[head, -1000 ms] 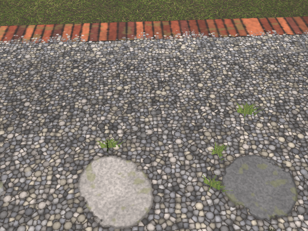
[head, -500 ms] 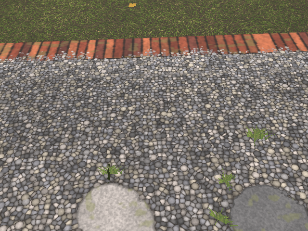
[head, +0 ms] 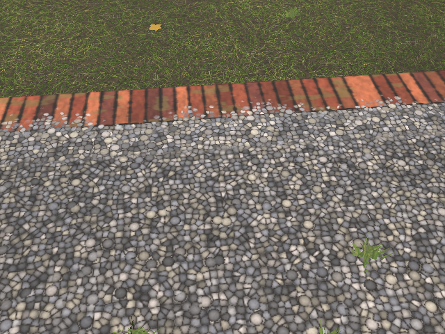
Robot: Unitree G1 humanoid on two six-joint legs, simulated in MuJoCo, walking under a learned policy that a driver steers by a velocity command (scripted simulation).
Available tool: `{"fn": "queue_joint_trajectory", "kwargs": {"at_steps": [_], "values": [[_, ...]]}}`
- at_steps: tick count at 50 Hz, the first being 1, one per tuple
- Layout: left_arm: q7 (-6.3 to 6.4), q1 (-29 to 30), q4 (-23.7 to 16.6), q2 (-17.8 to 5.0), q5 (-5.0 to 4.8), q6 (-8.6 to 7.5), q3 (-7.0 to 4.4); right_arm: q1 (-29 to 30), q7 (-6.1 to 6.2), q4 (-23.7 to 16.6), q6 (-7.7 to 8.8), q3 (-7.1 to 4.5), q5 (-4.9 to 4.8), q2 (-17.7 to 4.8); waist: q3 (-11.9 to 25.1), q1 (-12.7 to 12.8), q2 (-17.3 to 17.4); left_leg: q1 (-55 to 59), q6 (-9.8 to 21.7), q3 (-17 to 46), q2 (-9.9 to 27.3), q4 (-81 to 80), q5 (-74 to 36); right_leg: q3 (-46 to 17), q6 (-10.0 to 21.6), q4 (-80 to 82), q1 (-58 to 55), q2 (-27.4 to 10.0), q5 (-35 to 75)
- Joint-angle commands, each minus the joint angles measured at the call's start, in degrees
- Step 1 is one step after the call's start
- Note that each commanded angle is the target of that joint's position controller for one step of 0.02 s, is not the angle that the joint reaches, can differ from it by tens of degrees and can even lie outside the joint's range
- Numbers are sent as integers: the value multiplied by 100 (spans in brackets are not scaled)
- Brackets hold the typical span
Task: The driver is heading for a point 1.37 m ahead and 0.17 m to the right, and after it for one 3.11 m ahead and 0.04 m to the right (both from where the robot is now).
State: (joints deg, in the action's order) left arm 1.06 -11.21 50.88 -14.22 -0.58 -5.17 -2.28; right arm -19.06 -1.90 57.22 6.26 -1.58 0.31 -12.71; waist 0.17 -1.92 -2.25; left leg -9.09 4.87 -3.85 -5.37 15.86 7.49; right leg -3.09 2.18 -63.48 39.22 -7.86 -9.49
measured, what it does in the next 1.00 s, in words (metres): walks ahead: right foot, then left foot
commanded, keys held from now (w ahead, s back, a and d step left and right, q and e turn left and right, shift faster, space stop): w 1.00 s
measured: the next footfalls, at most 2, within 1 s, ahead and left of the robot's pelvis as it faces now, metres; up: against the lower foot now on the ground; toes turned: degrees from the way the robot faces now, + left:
right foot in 0.30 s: +0.34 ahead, -0.17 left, +0.00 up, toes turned -2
left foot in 0.86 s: +0.65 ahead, +0.08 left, +0.00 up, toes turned +3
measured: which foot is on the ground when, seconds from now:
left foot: down 0.00-0.30, up 0.32-0.84, down 0.86-1.00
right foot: up 0.00-0.28, down 0.30-0.88, up 0.90-1.00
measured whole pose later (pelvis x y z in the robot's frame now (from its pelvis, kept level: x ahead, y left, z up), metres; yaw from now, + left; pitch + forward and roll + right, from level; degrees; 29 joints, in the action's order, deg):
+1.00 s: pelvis +0.55 -0.01 -0.01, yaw +1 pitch +1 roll +0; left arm 0.2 -17.0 55.1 -14.8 -1.4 -5.6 -3.0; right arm -10.2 -1.9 51.9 5.6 -3.1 0.0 -13.9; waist -1.4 -0.1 -1.7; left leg -19.5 3.7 -3.8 -1.8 26.4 8.2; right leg -1.6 2.8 -67.9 25.1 -3.4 -19.9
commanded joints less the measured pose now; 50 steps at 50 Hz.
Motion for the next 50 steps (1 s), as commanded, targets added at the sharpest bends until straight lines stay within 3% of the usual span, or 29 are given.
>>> {"fn": "queue_joint_trajectory", "kwargs": {"at_steps": [1,5,10,12,13,14,15,16,17,18,19,20,22,23,25,28,32,37,40,41,42,43,44,45,46,47,48,50], "values": [[17,-95,-251,-254,55,-6,-74,193,121,-324,80,-129,-20,-794,-327,229,391,-495,963,1171,1619,-1085,-482,-19,-125,902,135,-186,948],[-65,793,-482,-165,-7,-61,-34,-257,192,-221,12,-152,-106,-932,-361,-98,445,-16,741,918,1551,-1018,-491,223,-173,2408,-106,99,1612],[-247,1427,-771,-246,-70,-125,-11,-628,213,-43,-117,-192,-146,-981,-525,-256,523,912,663,1028,1921,-566,-460,238,-30,3207,-74,251,999],[-297,1211,-780,-383,-70,-175,-57,-540,225,-46,-176,-229,-152,-1062,-400,-63,625,1108,565,1078,2027,-212,-954,321,131,3429,-531,377,545],[-298,804,-689,-515,-63,-195,-129,-402,226,-80,-204,-234,-144,-1096,-171,202,679,1081,473,970,1933,261,-1832,472,241,3550,-1170,551,421],[-271,-113,-401,-772,-58,-206,-277,-323,221,-119,-233,-188,-102,-978,373,622,598,863,330,707,1603,1325,-2654,580,407,3617,-2359,718,437],[-220,-1308,-154,-1268,3,-207,-424,-290,219,-291,-219,-78,-5,-754,1301,1038,54,-251,99,356,1227,3163,-1757,-479,818,3504,-4186,-225,560],[-248,-1791,7,-1751,49,-163,-533,-990,150,-326,-72,150,-36,45,2028,724,-1579,-2677,-287,250,158,5204,1606,-3188,1746,4135,-6235,-1495,-378],[-253,-1731,-26,-1125,33,-171,-370,-781,131,-240,78,26,-178,-542,2046,856,-1122,-3368,-188,1101,355,6040,2367,-3858,1683,4605,-6209,-1500,-818],[-236,-1161,-143,-847,18,-182,-273,-199,117,-432,162,-82,-296,-947,1199,758,-773,-3718,-70,1054,673,6160,1903,-2948,1377,4639,-5468,-1314,-456],[-238,-630,-267,-690,30,-172,-207,136,152,-514,169,-92,-272,-947,817,573,-252,-3479,-70,889,986,5935,1357,-2190,1225,4758,-4642,-1091,175],[-267,-328,-308,-526,51,-167,-157,310,185,-542,132,-124,-176,-876,469,417,-11,-3247,-104,825,1156,5552,1027,-1682,1145,4959,-3946,-855,625],[-325,-306,-214,-286,105,-191,-87,155,193,-509,-21,-146,-118,-660,264,171,-133,-2665,-114,809,1324,5123,697,-1033,999,5236,-3290,-514,1278],[-316,-381,-137,-417,90,-198,-118,3,200,-491,-88,-131,-125,-499,272,58,-214,-2629,-165,747,1315,4984,623,-902,1094,5355,-3206,-514,1327],[-266,-530,-39,-601,84,-212,-173,275,218,-597,-159,-149,-101,-519,57,58,-83,-2902,-270,732,1371,4593,303,-701,1173,5548,-3085,-531,1520],[-167,-788,81,-655,63,-150,-185,951,215,-814,-170,-165,-55,-493,-143,199,-26,-3327,-375,686,1373,3617,-472,-430,1091,5669,-3247,-458,1529],[-100,-1108,226,-732,16,-108,-190,1744,156,-1019,-122,-131,-89,-394,-309,440,-93,-3072,-369,480,1170,2343,-1332,-88,913,5757,-3356,-303,1264],[-64,-1489,487,-774,-32,-7,-225,2455,20,-1297,-63,-105,-152,-426,-569,612,-135,-3202,-231,454,1052,1620,-1051,-108,868,5485,-4163,-619,1214],[-29,-1361,514,-881,-49,67,-280,2299,-61,-1334,-1,-156,-156,-575,-416,399,-234,-2673,-27,338,895,1375,-458,-107,739,5027,-4470,-760,1997],[-25,-1235,488,-935,-45,91,-295,1944,-57,-1250,13,-223,-149,-701,-183,182,-319,-2053,63,181,714,1325,-324,-30,671,4628,-4444,-697,2895],[-26,-1117,459,-881,-28,125,-271,1164,-32,-1005,14,-346,-138,-892,263,-219,-289,-992,195,9,503,1241,-350,174,546,3741,-4252,-444,3691],[-27,-1068,359,-724,30,131,-196,61,16,-703,8,-490,-107,-1237,1002,-635,-46,715,462,480,921,1433,-495,399,352,2314,-3333,-128,3169],[-92,-1714,293,-103,54,29,-7,-752,51,-547,-32,-637,0,-1816,1913,-517,1268,3105,1361,3015,2437,1166,299,632,-94,-86,-909,801,717],[-126,-1696,377,-127,-12,-131,10,-764,36,-531,-47,-511,-50,-1476,2321,-505,1646,3346,1553,4650,2835,219,797,-237,-63,-1097,-43,1103,-2263],[-150,-1179,228,-662,-174,-222,-136,-278,35,-590,-31,-406,-103,-1143,1459,-438,1298,2646,1216,3919,2639,127,1032,-399,68,-1504,494,725,-2038],[-126,-747,92,-749,-207,-249,-152,262,38,-730,-31,-335,-104,-930,864,-268,886,1712,1001,3089,2443,6,735,-198,140,-1315,473,387,-1480],[-77,-525,56,-709,-129,-218,-184,667,11,-782,-22,-275,-59,-742,433,-78,519,817,885,2491,2202,-216,321,-88,130,-929,210,157,-1020],[-27,-768,108,-463,-46,-48,-210,876,-27,-744,18,-226,27,-581,203,259,745,-124,808,1873,1899,-591,-62,-125,109,-439,-497,-91,-590]]}}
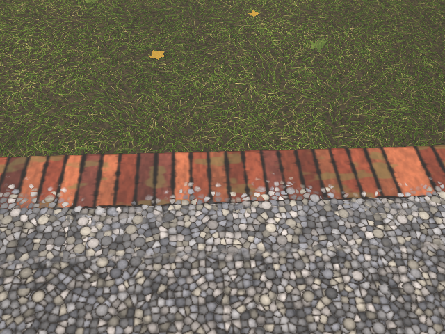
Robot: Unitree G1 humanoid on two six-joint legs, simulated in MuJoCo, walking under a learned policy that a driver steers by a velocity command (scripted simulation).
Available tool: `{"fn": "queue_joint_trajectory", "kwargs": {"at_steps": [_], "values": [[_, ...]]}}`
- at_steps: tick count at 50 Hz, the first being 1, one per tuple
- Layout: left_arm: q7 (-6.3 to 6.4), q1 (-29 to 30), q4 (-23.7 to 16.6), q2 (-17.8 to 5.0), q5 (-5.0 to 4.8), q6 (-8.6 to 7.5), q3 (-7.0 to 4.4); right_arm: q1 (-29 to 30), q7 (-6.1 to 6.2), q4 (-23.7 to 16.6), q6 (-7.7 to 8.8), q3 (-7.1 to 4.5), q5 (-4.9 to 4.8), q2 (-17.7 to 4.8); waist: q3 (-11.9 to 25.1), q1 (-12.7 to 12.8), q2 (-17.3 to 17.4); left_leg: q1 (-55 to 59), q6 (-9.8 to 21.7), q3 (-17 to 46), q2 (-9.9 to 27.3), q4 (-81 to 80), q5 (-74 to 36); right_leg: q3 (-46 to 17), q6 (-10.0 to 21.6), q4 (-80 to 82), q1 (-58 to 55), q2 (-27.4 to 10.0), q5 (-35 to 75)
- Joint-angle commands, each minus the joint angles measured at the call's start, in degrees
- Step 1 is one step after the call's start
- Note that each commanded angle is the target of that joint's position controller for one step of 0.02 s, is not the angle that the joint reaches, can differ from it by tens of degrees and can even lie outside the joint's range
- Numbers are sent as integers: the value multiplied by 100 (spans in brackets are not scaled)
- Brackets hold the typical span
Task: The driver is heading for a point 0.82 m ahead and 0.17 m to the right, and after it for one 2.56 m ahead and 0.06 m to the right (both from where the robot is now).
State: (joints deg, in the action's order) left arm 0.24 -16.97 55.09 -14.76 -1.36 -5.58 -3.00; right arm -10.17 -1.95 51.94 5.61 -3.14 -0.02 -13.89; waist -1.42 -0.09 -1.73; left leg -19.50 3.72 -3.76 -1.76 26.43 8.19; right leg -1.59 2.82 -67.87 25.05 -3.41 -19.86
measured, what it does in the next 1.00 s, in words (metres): walks ahead: right foot, then left foot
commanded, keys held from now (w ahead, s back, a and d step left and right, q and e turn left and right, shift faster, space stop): w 0.92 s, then w+e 0.08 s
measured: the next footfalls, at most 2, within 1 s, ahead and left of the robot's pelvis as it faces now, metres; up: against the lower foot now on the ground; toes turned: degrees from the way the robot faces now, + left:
right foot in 0.42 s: +0.41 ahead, -0.15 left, +0.00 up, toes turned -3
left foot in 1.00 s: +0.74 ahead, +0.11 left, +0.00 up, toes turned +2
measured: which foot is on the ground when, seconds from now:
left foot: down 0.00-0.44, up 0.46-0.98, down 1.00-1.00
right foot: up 0.00-0.40, down 0.42-1.00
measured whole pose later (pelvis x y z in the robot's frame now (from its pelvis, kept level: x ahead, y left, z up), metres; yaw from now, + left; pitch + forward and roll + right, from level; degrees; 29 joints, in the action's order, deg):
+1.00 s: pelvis +0.56 -0.01 -0.01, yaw -1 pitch +2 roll -1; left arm -4.2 -28.2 60.3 -9.5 4.3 -5.7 -1.6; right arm -3.3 -2.6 50.1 3.4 -0.8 3.0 -11.6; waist 0.3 3.8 0.9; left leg -28.6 5.0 -1.7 2.1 29.3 2.1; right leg 2.3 -0.8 -14.5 -8.5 -1.0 -24.2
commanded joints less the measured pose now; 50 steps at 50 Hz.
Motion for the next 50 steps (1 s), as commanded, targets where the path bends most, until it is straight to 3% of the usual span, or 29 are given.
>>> {"fn": "queue_joint_trajectory", "kwargs": {"at_steps": [1,6,10,16,19,20,21,22,23,24,25,26,27,28,30,33,36,37,38,40,41,47,49,50], "values": [[61,-295,-278,-285,38,56,-127,-87,-20,-154,100,-78,45,-485,310,131,683,751,969,1657,1473,-1764,-329,-232,7,146,820,-557,518],[77,594,-589,-310,120,112,-179,-653,149,101,81,-123,21,-738,16,-3,448,1044,944,1128,1388,-1970,-1142,-152,-205,1493,1616,-580,1777],[-8,1368,-803,-173,83,65,-121,-991,216,224,34,-111,-34,-791,-132,-238,491,1274,758,799,1241,-2034,-1004,40,-204,2787,1473,-373,2649],[-202,2248,-1159,-188,15,-16,-46,-1510,254,517,-105,-157,-83,-867,-416,-476,498,2325,736,835,1621,-1631,-1159,124,-72,3681,1679,-184,2170],[-265,1901,-1145,-399,9,-67,-112,-1336,280,519,-171,-213,-101,-982,-162,-161,666,2541,588,804,1713,-1059,-2432,295,162,3908,866,58,1578],[-251,1361,-997,-554,27,-76,-199,-1181,281,486,-195,-218,-109,-1006,176,163,713,2451,492,655,1571,-456,-3414,481,284,4013,15,272,1577],[-213,367,-681,-838,45,-73,-348,-1100,275,436,-212,-167,-87,-878,780,598,608,1990,328,426,1248,671,-3703,481,473,3995,-1406,320,1747],[-147,-720,-475,-1303,119,-55,-466,-1157,272,287,-195,-72,27,-687,1676,890,-134,646,115,153,850,2588,-1879,-893,876,3868,-3276,-861,1859],[-195,-910,-359,-1519,120,-41,-484,-1874,197,321,-57,142,-15,108,2355,463,-1629,-1529,-178,451,-214,4367,2231,-3618,1744,4642,-4955,-2002,788],[-195,-779,-411,-954,82,-48,-328,-1455,170,359,77,-4,-153,-558,2075,653,-954,-2127,-58,1148,95,4997,2433,-3730,1493,4962,-4720,-1817,303],[-172,-258,-508,-753,74,-57,-258,-900,155,168,156,-79,-265,-821,1279,563,-700,-2423,29,998,379,5018,1912,-2849,1238,5063,-3943,-1647,630],[-176,217,-607,-648,102,-59,-208,-627,196,120,168,-83,-246,-786,854,369,-177,-2182,17,837,679,4757,1369,-2199,1120,5230,-3067,-1442,1248],[-196,473,-633,-504,147,-67,-170,-505,229,110,131,-125,-156,-731,537,210,-35,-1945,-16,791,843,4430,1071,-1742,1072,5412,-2384,-1246,1670],[-210,552,-607,-382,198,-83,-128,-641,233,133,52,-139,-131,-622,483,20,-165,-1588,-19,833,986,4218,868,-1432,1018,5588,-1992,-1094,1811],[-210,444,-503,-398,172,-108,-133,-786,250,176,-83,-132,-122,-394,366,-103,-223,-1394,-83,764,1045,3868,743,-1095,1077,5860,-1636,-979,1951],[-108,188,-372,-645,167,-106,-190,-247,276,-17,-153,-158,-54,-421,74,-55,-112,-1920,-250,717,1109,3103,89,-806,1130,6111,-1594,-980,2143],[-31,-67,-264,-665,135,-47,-189,307,235,-176,-130,-145,-28,-344,-38,84,-128,-2109,-320,645,1035,2115,-814,-474,984,6166,-1749,-845,2176],[-237,-743,-42,155,813,-223,42,-151,-47,43,-148,173,818,253,-94,161,-164,-2157,-282,547,881,1996,-1408,-359,1304,6052,-1885,-823,1764],[-364,-958,89,72,777,-254,15,-26,-140,27,-181,131,801,203,-275,228,-223,-2267,-247,566,866,1795,-1508,-365,1340,6065,-1915,-871,1638],[-484,-870,64,-217,647,-250,-5,589,-189,-236,-205,99,557,-138,-273,295,-175,-2133,-201,459,776,1360,-1488,-322,1341,6037,-1938,-907,1736],[-507,-927,101,-279,616,-239,7,802,-174,-352,-209,97,495,-228,-278,304,-174,-2076,-175,444,737,1189,-1433,-313,1342,6039,-2058,-978,1864],[-424,-973,245,-477,555,-95,-35,1387,-51,-656,-217,134,365,-297,-400,287,-237,-1615,113,353,518,315,-644,-331,1034,5837,-3083,-1316,2552],[-393,-857,218,-620,509,-42,-100,1046,-24,-603,-110,24,247,-519,-96,-73,-204,-176,316,-8,203,180,-836,-173,774,5194,-2658,-1017,3709],[-403,-875,192,-556,584,-63,-104,317,10,-397,-13,-75,147,-778,531,-328,-34,1277,542,74,227,577,-1136,123,425,4247,-2114,-543,3945]]}}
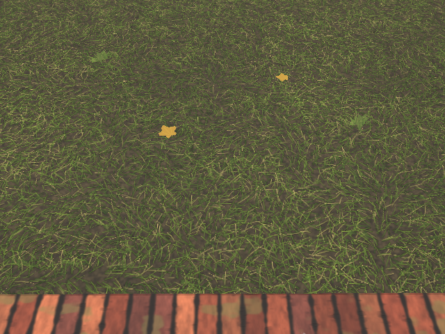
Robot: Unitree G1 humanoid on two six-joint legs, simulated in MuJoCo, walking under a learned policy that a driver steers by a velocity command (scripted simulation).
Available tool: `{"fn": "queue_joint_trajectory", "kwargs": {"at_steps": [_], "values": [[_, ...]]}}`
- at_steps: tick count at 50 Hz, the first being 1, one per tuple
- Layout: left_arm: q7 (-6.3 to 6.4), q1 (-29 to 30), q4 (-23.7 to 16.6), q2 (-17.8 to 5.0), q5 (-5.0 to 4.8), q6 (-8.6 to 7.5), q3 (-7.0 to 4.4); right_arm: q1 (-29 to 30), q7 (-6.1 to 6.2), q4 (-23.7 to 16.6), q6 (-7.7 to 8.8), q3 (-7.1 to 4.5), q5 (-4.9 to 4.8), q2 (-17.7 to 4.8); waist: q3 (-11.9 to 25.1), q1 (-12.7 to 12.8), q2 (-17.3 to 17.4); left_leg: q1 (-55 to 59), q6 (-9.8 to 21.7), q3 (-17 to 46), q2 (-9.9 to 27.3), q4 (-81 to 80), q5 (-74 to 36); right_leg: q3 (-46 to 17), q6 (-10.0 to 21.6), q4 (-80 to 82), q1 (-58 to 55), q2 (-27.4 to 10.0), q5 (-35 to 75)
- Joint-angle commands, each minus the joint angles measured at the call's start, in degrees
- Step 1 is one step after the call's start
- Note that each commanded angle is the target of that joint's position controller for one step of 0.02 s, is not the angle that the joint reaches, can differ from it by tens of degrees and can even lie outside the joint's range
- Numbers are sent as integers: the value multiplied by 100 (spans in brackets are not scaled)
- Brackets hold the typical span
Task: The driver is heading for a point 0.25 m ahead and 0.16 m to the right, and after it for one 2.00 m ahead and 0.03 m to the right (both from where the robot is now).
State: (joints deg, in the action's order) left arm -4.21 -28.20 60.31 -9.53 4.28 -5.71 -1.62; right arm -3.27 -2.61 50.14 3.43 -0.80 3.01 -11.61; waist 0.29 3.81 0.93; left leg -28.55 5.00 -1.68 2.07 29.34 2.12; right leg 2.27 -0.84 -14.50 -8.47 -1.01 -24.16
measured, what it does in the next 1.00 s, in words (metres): walks ahead, turning right: right foot, then left foot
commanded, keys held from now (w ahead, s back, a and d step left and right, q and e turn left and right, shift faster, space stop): w+e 0.20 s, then e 0.56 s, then q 0.24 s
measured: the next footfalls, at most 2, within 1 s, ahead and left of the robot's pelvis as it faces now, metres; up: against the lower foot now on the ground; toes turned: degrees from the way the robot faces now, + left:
right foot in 0.56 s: +0.38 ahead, -0.14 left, +0.00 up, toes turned -18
left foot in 1.00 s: +0.43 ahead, +0.06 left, +0.00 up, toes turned -25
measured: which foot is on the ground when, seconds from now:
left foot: down 0.00-0.56, up 0.58-0.98, down 1.00-1.00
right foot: down 0.00-0.00, up 0.02-0.54, down 0.56-1.00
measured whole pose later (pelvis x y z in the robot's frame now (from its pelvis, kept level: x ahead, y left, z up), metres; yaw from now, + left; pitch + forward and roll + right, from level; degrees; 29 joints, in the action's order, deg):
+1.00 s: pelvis +0.32 -0.02 +0.01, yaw -25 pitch +1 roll -2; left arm 0.5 -11.4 47.6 -13.1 0.7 1.7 -2.8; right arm -14.6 0.3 46.9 -2.4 -1.1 0.4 -13.0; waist 0.2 0.2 1.2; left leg -18.0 0.8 0.6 1.5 31.2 15.9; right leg -3.7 2.5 -24.6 19.3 6.7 -6.4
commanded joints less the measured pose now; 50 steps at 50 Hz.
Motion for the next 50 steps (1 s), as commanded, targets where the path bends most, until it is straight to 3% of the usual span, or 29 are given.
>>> {"fn": "queue_joint_trajectory", "kwargs": {"at_steps": [1,2,3,4,5,6,8,10,13,15,18,26,28,29,30,31,32,33,34,35,36,37,39,41,42,44,47,49,50], "values": [[33,-792,-343,-261,93,-137,-30,-1681,68,91,232,-304,-112,-1223,2070,-743,892,5269,1508,1403,1058,327,-877,-64,385,-2969,3058,79,2607],[-100,-694,-410,-180,96,-172,47,-3170,136,525,199,-317,-28,-1241,2720,-1302,1311,6486,2026,3768,2221,-889,343,-333,256,-4492,4378,679,-1087],[-132,552,-617,-624,-56,-136,-162,-3300,201,754,282,-360,154,-1176,1087,-1511,602,5152,1118,3576,1843,-1428,2025,-1008,577,-5501,5190,282,-772],[-1,849,-623,-703,-105,-164,-230,-2387,260,591,340,-367,37,-1095,27,-1150,564,3656,796,2807,1770,-1633,2573,-954,706,-5725,5341,-102,-165],[135,685,-600,-623,-36,-158,-216,-1882,344,488,311,-287,-13,-774,17,-849,545,2903,790,2292,1694,-1775,2145,-914,805,-5557,4865,-379,123],[184,720,-595,-301,34,-148,-134,-1676,391,456,290,-190,-37,-418,15,-675,335,2451,775,1856,1647,-1887,1439,-954,825,-5433,4527,-574,501],[154,586,-521,49,8,-79,-82,-1543,421,390,295,-99,46,-13,-47,-417,148,2107,778,1189,1525,-2198,542,-951,787,-5321,4260,-666,933],[11,672,-482,-17,-84,-46,-94,-1559,395,384,376,-137,129,-64,-218,-401,191,2073,776,490,1401,-2374,43,-927,726,-5077,4535,-668,1429],[-118,1293,-751,-180,-153,-39,-107,-1533,314,357,490,-141,268,-141,-146,-283,140,1933,880,-487,1312,-2144,-2714,-589,446,-4302,4619,-703,2190],[-120,1708,-992,-198,-171,6,-66,-1518,294,317,542,-205,203,-415,-15,-247,171,1859,861,-902,1224,-1990,-3897,-314,243,-3624,4350,-651,2539],[-88,1856,-1115,-415,-172,123,-88,-1691,297,318,601,-322,151,-743,-97,-246,281,2211,772,-1084,1249,-1840,-4279,-224,180,-2970,4292,-511,2870],[58,2226,-1238,-806,-241,131,-253,-1849,418,294,367,-628,34,-1003,-45,-328,307,3927,427,-1307,1462,-985,-4420,48,409,-1664,4115,-40,2020],[204,1888,-1187,-1133,-341,-20,-388,-1928,387,216,300,-614,-91,-915,460,-198,-72,3690,-4,-1455,1051,-9,-4165,132,876,-940,2904,326,3695],[361,1345,-1234,-1616,-310,-42,-519,-2384,380,16,301,-520,-12,-615,1683,-353,-833,2277,-687,-1507,559,1311,-2224,-1211,2068,-1544,638,-532,5737],[491,233,-976,-1922,-177,-20,-595,-1766,299,-458,312,-356,146,-367,2678,92,-1348,478,-1139,-1000,-318,2629,3583,-3279,3125,-929,-1259,-1698,6367],[511,-241,-678,-1923,-45,-140,-666,-581,170,-838,245,-397,38,-680,2162,510,-383,-442,-910,276,-293,3425,4296,-3540,2632,-540,-1192,-1785,5054],[545,309,-789,-1953,-135,-242,-783,-286,188,-891,206,-401,-1,-701,1161,327,-287,-866,-737,615,24,3606,4176,-3000,2298,-385,-224,-1619,4520],[556,1016,-956,-1642,-298,-206,-745,-730,306,-721,176,-523,40,-1093,801,-63,-345,-499,-664,671,212,3563,3964,-2609,2183,-141,668,-1337,4186],[532,1356,-1084,-1356,-392,-176,-632,-1082,405,-649,187,-540,124,-1050,462,-399,-457,-88,-612,673,282,3240,3622,-2383,2101,88,1585,-1112,3850],[493,1386,-1171,-1250,-397,-120,-576,-1162,477,-688,202,-474,142,-779,340,-565,-509,349,-596,650,259,3066,3289,-2276,2044,237,2243,-977,3726],[446,1338,-1223,-1185,-310,-84,-543,-1196,501,-716,181,-441,110,-669,421,-655,-396,569,-619,617,140,3025,2945,-2230,1976,331,2461,-902,3612],[396,1391,-1312,-1310,-253,-101,-574,-1316,471,-677,132,-409,30,-625,519,-712,-366,641,-681,510,24,3065,2611,-2118,1923,339,2558,-836,3605],[309,1591,-1546,-1571,-258,-180,-652,-1544,379,-510,5,-370,-90,-702,517,-701,-389,700,-866,320,0,3050,2088,-1789,1812,291,2893,-744,3448],[263,1541,-1680,-1510,-299,-251,-624,-1584,303,-380,-122,-362,-67,-819,521,-579,-428,790,-1072,262,177,3061,1816,-1666,1667,227,3142,-765,3076],[339,1313,-1425,-1279,-421,213,-539,-951,369,-713,-286,-295,-320,-555,731,-451,-28,479,-811,157,114,2154,1906,-1520,1413,-250,2382,-602,3818],[401,1129,-1470,-1171,-402,562,-430,-946,352,-737,-477,-164,-341,-415,939,-268,-637,705,-644,102,25,1758,1970,-1521,1303,-358,2068,-667,3776],[454,1448,-1525,-1104,-302,726,-284,-1027,284,-679,-575,-136,-330,-543,700,-249,-849,1393,-491,104,-61,766,1628,-1619,1089,-205,2452,-839,2373],[538,1711,-1541,-1207,-356,775,-268,-1131,276,-690,-523,-121,-241,-612,416,-415,-695,1865,-323,145,-114,-381,973,-1620,783,-410,2780,-759,1645],[567,1667,-1546,-1147,-395,799,-267,-1102,308,-762,-470,-143,-162,-882,203,-324,-338,1641,-168,920,364,-997,1098,-1481,561,-914,2769,-493,1329]]}}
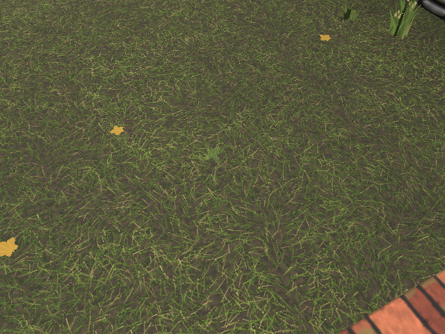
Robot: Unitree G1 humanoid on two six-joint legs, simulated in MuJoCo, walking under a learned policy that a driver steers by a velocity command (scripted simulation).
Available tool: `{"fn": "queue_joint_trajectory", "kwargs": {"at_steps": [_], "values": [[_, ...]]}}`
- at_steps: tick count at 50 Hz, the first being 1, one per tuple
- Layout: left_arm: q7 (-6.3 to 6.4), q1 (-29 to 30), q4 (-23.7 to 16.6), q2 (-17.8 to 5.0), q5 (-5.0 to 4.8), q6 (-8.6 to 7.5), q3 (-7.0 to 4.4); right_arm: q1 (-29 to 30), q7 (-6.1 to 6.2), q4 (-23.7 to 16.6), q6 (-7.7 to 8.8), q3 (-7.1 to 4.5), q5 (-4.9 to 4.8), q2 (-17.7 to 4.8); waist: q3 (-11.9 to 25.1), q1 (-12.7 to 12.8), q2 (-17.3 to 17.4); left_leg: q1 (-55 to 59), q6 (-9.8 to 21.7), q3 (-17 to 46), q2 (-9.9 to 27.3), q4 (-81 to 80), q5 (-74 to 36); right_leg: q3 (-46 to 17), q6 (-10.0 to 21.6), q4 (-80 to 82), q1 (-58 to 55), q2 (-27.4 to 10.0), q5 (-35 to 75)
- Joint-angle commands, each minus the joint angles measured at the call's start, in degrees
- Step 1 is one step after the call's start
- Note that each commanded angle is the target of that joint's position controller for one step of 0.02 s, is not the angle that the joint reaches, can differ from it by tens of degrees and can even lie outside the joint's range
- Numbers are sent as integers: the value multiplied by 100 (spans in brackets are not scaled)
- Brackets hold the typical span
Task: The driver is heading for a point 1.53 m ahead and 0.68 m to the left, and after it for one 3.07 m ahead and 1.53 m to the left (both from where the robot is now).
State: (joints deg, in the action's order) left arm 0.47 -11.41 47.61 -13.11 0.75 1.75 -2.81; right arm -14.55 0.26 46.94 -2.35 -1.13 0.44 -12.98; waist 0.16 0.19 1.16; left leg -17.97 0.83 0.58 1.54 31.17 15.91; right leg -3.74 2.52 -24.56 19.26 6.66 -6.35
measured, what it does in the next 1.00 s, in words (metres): steps on the spot, turning left: right foot, then left foot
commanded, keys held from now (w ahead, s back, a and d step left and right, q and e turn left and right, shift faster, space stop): q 1.00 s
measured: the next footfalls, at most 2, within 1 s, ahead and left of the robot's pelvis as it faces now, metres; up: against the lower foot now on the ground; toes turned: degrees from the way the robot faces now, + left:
right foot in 0.40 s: +0.02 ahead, -0.13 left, +0.00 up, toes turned +13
left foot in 0.96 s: +0.01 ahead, +0.16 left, +0.00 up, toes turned +34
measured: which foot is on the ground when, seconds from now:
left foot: down 0.00-0.42, up 0.44-0.94, down 0.96-1.00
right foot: down 0.00-0.02, up 0.04-0.38, down 0.40-0.98, up 1.00-1.00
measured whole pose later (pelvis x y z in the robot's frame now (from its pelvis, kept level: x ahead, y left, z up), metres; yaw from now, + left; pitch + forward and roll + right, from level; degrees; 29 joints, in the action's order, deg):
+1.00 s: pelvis +0.01 +0.03 +0.00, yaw +32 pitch +3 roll +0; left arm 2.4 -12.3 37.6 -19.0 3.8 -3.8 -5.6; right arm -13.1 -5.7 41.7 4.1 -2.4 0.9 -17.7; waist -2.0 0.4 1.1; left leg -18.7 2.3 -2.2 0.0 28.6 11.2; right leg 15.4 -3.3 -27.0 3.7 -7.5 -24.8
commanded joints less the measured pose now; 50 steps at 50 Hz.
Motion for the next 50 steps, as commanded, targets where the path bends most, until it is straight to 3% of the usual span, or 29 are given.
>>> {"fn": "queue_joint_trajectory", "kwargs": {"at_steps": [1,2,3,4,5,6,7,8,9,11,14,16,18,19,20,21,22,23,24,25,27,30,33,39,43,46,48,49,50], "values": [[115,-194,-353,-611,-105,78,-115,299,25,-589,154,-205,63,-1251,83,389,518,279,547,1833,1169,-1569,-760,-279,2,-423,95,-555,-1085],[61,127,-715,-1016,24,-182,-276,-86,-112,-591,642,-557,203,-1799,-491,-102,2002,-226,2046,2821,1793,-2265,552,126,-377,-1625,1112,-62,-2624],[103,273,-465,-1189,201,-246,-357,-444,-70,-470,929,-558,296,-1515,-402,-383,1354,-47,2097,3192,1939,-2533,1073,-346,-406,-3128,1271,-249,-2636],[201,103,-387,-1012,251,-306,-326,-174,-52,-516,1033,-515,326,-1189,-279,-116,792,-186,1723,2820,1626,-2450,790,-494,-407,-3872,1254,-307,-2339],[291,-42,-356,-838,316,-367,-298,186,-31,-613,1060,-443,303,-900,-75,28,577,-96,1542,2442,1350,-2272,273,-493,-445,-4247,1184,-317,-2234],[352,46,-463,-647,389,-429,-242,282,8,-681,1068,-357,193,-621,5,38,463,79,1482,2202,1161,-2095,-168,-448,-495,-4489,1301,-347,-2081],[338,70,-542,-599,390,-465,-218,358,43,-716,1028,-351,95,-622,177,90,272,188,1454,2033,1032,-1960,-520,-241,-564,-4498,1257,-412,-1823],[308,1,-579,-521,302,-466,-192,243,63,-726,997,-374,90,-738,225,80,222,255,1455,1839,859,-1873,-785,-19,-678,-4156,1164,-460,-1568],[265,-14,-603,-472,213,-438,-169,0,70,-702,994,-409,88,-853,272,-13,295,434,1477,1751,743,-1796,-933,158,-816,-3658,1112,-518,-1380],[204,144,-700,-381,163,-350,-123,-487,52,-638,1014,-453,24,-980,376,-221,532,893,1539,1929,760,-1696,-1215,331,-1018,-2660,1018,-608,-1508],[170,232,-836,-518,142,-256,-113,-568,-54,-766,1012,-516,-45,-1124,543,-342,711,1063,1628,2401,1008,-1460,-1676,320,-881,-1381,460,-584,-2155],[137,126,-820,-656,34,-282,-117,-418,-130,-869,927,-537,7,-1255,682,-375,756,1194,1706,2703,1054,-1373,-2022,325,-662,-417,109,-415,-1602],[72,-59,-833,-780,-86,-351,-154,-152,-189,-862,789,-489,11,-1310,747,-149,666,926,1676,2805,962,-1261,-2223,419,-314,818,-686,-305,-625],[37,-178,-859,-876,-144,-400,-190,-174,-213,-784,713,-418,32,-1241,807,-56,629,588,1528,2808,861,-1189,-2176,440,-48,1201,-1323,-457,-43],[40,-334,-881,-1070,-147,-471,-259,-472,-223,-646,650,-307,58,-1005,957,-33,426,179,1176,2644,618,-880,-1576,285,404,1217,-2035,-948,645],[108,-382,-1052,-1443,-109,-586,-332,-860,-226,-710,614,-135,102,-494,1319,-218,-393,-699,553,1811,-151,-97,231,-611,1535,887,-3001,-2113,2970],[119,-208,-1132,-1712,187,-685,-419,-509,-214,-1047,676,-151,277,-508,483,-151,-1136,-2495,-221,843,-815,961,1573,-1983,2643,1227,-3016,-3422,3688],[153,-33,-1131,-1411,281,-762,-379,-397,-179,-819,669,-264,329,-962,359,-127,-276,-2456,-364,716,-212,2034,1626,-1393,2171,1468,-2715,-3361,3229],[95,452,-1277,-1084,147,-817,-293,-656,-80,-634,648,-359,315,-1158,299,-384,-331,-2156,-481,607,-291,2614,1303,-689,1598,1393,-2332,-2747,2866],[50,901,-1484,-866,128,-848,-187,-761,-60,-501,654,-397,287,-1250,213,-461,-605,-2011,-605,541,-345,2987,903,-191,1267,1347,-1957,-2421,2777],[65,879,-1567,-1046,113,-851,-229,-484,-176,-631,669,-299,366,-976,265,-388,-681,-1810,-654,181,-383,3754,408,311,1212,1185,-1598,-2177,3273],[126,362,-1513,-1289,169,-807,-342,-314,-376,-696,643,-192,142,-758,187,-49,-540,-2107,-729,30,-92,3081,-196,684,1285,1134,-2100,-2107,3161],[111,-216,-1323,-1388,197,-736,-453,-64,-465,-798,509,-103,160,-637,132,195,-654,-2420,-689,35,229,2102,-173,618,1447,1111,-2855,-2467,3344],[75,28,-1390,-1486,326,-766,-572,-74,-562,-801,407,-80,306,-698,58,73,-530,-1761,-309,-200,304,1273,-72,840,1479,1260,-2639,-2689,3327],[167,278,-1472,-1587,370,-786,-618,5,-637,-812,436,-130,176,-735,96,0,-711,-1279,-150,-247,258,878,-91,1150,1173,1165,-2638,-2695,2976],[254,293,-1451,-1694,318,-718,-619,83,-687,-831,555,-181,64,-777,131,-53,-622,-879,11,-432,53,51,-504,1368,898,754,-2713,-2618,2649],[224,272,-1402,-1516,237,-643,-495,-27,-671,-796,722,-313,-51,-1024,352,-235,-457,231,352,-555,-361,-840,-1882,1551,458,91,-2199,-2244,2034],[185,-103,-1439,-1102,244,-603,-369,-329,-540,-799,831,-489,7,-1542,975,-210,269,1476,979,135,127,-830,-4132,1973,-139,-907,-1604,-1656,744],[181,-239,-1941,-540,377,-667,-142,-1111,-420,-784,878,-663,34,-2312,2012,-209,1324,3575,2474,2541,1589,-888,-5669,1778,-765,-2294,208,-705,-3328]]}}
Keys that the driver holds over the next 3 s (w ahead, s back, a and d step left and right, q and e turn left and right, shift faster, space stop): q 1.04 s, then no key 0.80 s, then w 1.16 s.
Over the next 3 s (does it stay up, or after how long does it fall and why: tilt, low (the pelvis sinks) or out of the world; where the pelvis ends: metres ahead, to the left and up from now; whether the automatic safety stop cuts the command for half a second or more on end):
stays up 0.49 0.36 -0.19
